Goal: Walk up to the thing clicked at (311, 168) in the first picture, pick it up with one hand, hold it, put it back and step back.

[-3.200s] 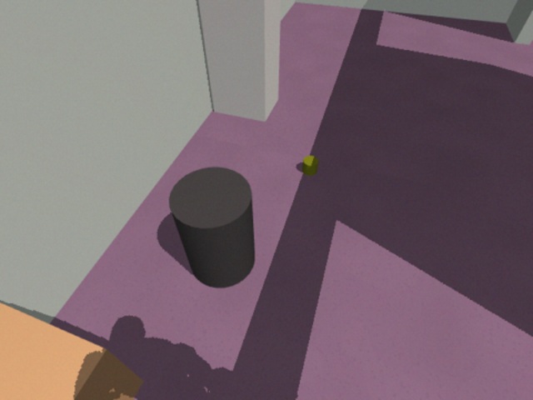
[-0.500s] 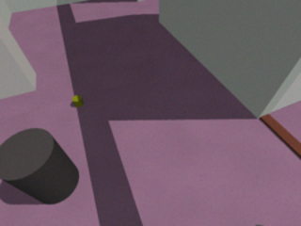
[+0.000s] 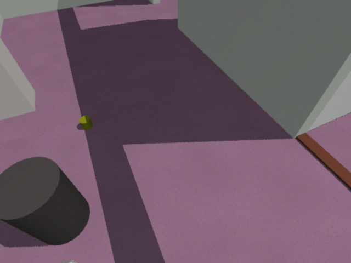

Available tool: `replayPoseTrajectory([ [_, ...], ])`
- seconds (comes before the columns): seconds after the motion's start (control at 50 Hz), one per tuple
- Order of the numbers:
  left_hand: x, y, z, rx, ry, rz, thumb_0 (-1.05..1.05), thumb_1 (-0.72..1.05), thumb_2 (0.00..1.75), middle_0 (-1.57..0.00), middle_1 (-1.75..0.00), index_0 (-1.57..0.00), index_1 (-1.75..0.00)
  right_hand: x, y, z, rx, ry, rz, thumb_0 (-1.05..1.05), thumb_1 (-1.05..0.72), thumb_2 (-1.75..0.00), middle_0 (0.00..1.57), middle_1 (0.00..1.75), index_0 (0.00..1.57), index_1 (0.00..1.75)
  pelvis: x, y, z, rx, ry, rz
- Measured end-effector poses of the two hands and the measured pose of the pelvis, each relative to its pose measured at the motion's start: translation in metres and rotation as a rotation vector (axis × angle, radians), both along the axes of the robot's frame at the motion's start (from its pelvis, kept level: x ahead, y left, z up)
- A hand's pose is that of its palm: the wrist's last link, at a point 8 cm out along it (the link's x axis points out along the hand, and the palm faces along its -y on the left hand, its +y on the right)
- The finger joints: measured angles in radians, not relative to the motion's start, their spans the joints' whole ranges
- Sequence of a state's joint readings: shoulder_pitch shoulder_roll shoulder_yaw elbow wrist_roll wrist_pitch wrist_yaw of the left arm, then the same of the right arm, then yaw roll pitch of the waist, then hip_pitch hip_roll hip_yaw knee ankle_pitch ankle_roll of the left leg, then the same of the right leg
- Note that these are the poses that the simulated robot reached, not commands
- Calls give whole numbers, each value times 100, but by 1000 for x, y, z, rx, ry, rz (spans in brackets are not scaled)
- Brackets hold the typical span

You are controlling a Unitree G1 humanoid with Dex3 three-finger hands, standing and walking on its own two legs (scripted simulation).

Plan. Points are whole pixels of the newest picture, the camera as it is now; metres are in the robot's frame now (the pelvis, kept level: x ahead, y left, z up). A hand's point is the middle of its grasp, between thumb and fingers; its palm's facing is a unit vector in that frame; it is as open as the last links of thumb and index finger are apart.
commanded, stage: stand
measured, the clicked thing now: (86, 122) +1.20 +0.69 -0.74
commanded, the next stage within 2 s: none
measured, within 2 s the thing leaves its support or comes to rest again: neither
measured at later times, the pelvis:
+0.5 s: pelvis +0.00 +0.00 +0.00, yaw +1 degrees
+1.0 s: pelvis +0.00 +0.01 +0.00, yaw +2 degrees
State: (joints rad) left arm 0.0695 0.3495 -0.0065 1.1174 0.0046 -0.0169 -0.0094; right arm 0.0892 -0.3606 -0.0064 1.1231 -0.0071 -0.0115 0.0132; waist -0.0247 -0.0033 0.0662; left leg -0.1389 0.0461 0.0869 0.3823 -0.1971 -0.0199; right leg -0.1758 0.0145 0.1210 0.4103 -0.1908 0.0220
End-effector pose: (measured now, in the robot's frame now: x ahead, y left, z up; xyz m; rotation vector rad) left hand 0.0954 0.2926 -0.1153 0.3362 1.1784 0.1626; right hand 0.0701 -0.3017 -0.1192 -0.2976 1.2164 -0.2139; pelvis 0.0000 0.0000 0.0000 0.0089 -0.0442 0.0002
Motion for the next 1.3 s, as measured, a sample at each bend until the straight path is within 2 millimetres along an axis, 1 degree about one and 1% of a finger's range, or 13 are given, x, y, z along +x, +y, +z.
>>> replayPoseTrajectory([
  [0.14,-4,3,1,4,7,19,0,91,90,-20,-30,-20,-30,3,4,1,4,7,5,1,-91,-89,20,30,20,30,1,1,2,-1,-3,10],
  [0.34,-19,8,1,9,28,41,0,91,90,-20,-30,-20,-30,8,6,2,6,4,15,1,-91,-89,20,30,20,30,1,2,3,-4,-3,18],
  [0.48,-29,10,0,9,45,50,0,91,90,-20,-30,-20,-30,7,8,2,6,10,20,1,-91,-89,20,30,20,30,0,3,3,-5,-3,21],
  [0.62,-34,10,-1,8,55,53,0,91,90,-20,-30,-20,-30,5,9,2,7,21,21,1,-91,-89,20,30,20,30,0,4,3,-5,-1,23],
  [0.88,-30,11,-2,5,48,50,0,91,90,-20,-30,-20,-30,4,11,2,5,29,22,1,-91,-89,20,30,20,30,2,6,3,-4,1,26],
  [1.3,-22,12,1,12,36,50,0,91,90,-20,-30,-20,-30,15,10,2,4,20,30,1,-91,-89,20,30,20,30,9,5,3,-5,3,34],
])
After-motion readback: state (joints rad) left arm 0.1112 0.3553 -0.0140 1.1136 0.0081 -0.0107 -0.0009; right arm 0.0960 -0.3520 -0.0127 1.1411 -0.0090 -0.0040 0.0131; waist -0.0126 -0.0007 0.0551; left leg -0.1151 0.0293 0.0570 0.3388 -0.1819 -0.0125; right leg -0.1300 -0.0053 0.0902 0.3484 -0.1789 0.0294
